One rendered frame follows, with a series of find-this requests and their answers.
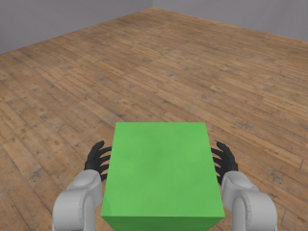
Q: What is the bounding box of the robot left forearm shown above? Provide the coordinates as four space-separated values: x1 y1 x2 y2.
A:
52 169 103 231

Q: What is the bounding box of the carton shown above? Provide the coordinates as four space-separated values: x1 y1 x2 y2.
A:
100 122 225 231

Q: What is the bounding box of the robot left hand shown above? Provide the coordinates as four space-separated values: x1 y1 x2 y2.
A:
84 141 112 182

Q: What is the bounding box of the robot right forearm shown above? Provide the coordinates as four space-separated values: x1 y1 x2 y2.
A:
220 170 278 231

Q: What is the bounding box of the robot right hand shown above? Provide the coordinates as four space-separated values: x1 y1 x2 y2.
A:
211 141 239 185

